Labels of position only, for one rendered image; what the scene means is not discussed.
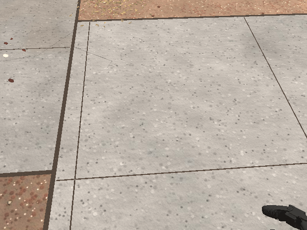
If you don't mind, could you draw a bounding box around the robot right hand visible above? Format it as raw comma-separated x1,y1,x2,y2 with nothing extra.
262,204,307,230

